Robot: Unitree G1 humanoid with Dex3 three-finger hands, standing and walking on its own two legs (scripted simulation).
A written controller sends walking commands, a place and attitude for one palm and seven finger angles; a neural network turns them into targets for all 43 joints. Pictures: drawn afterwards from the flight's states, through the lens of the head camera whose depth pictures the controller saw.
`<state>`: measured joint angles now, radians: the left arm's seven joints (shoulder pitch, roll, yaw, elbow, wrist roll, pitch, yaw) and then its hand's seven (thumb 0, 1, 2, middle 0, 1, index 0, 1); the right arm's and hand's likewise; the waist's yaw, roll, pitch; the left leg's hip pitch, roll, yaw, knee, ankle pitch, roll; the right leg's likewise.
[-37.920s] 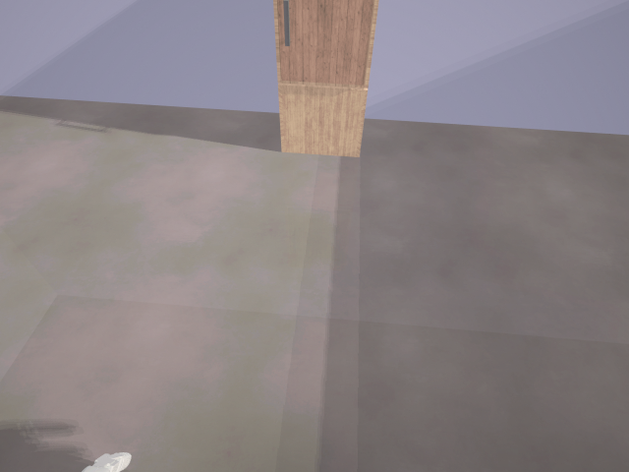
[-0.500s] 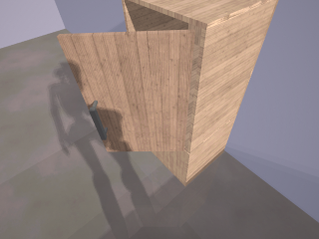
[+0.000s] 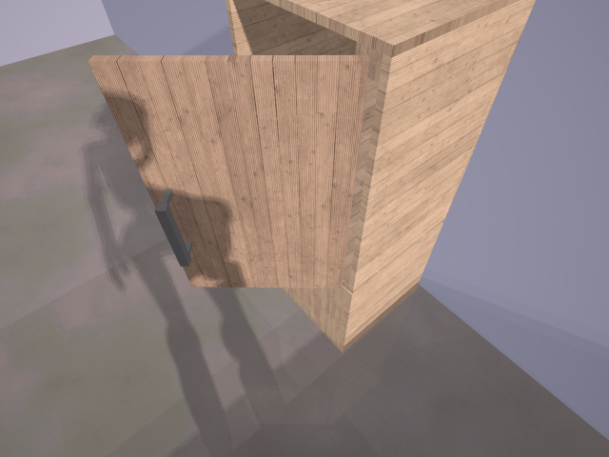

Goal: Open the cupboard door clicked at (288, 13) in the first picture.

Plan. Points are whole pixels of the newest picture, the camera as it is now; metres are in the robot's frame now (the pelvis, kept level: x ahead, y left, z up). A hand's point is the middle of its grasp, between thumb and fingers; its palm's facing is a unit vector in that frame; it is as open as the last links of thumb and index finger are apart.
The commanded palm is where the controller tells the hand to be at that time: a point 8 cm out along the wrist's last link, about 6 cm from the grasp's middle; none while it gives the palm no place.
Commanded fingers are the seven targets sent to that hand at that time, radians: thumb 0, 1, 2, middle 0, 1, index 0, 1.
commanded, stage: look again from close up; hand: left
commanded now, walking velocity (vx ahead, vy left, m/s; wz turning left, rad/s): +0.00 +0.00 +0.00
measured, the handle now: (177, 229) +0.53 +0.29 -0.09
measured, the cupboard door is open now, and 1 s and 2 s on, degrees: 49 49 49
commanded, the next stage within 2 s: shuffle to correct the standing spot in 0.22 s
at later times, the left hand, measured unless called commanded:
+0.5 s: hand out of the picture +0.03 +0.17 -0.17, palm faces +0.04 -0.97 -0.23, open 7.4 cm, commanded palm none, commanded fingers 0.00 0.90 0.90 -0.20 -0.30 -0.20 -0.30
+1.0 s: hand out of the picture -0.01 +0.33 -0.19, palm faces +0.09 -0.96 -0.27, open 7.4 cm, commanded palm none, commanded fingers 0.00 0.90 0.90 -0.20 -0.30 -0.20 -0.30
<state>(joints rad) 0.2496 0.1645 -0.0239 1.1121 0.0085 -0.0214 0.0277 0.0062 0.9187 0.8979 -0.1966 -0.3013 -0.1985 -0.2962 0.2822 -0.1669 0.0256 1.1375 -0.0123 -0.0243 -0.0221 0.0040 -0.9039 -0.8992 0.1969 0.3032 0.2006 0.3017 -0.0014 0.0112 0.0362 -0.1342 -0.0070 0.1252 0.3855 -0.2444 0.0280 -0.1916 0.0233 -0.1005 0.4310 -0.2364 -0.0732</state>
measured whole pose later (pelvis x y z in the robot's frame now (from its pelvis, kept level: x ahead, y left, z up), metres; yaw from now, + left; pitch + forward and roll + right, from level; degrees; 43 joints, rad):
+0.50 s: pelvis +0.01 -0.01 +0.00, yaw +0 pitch +0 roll +1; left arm 0.24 0.17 0.00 1.09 0.01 -0.01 0.04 0.00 0.91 0.90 -0.20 -0.30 -0.20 -0.30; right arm 0.24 -0.18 0.01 1.11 -0.01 0.00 -0.03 0.00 -0.90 -0.90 0.20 0.30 0.20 0.30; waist 0.02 0.01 0.03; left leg -0.13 0.01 0.11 0.42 -0.28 0.00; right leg -0.18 0.04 -0.11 0.44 -0.27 -0.09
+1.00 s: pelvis -0.03 +0.11 -0.01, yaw +2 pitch +0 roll +1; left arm 0.25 0.26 0.07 1.02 0.03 0.06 0.03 0.00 0.91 0.90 -0.20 -0.30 -0.20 -0.30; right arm 0.23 -0.16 -0.03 0.99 -0.03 0.00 0.00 0.00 -0.90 -0.90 0.20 0.30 0.20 0.30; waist 0.03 -0.07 0.04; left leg -0.30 0.00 0.06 0.57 -0.27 0.01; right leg -0.41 -0.08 0.02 0.86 -0.47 0.00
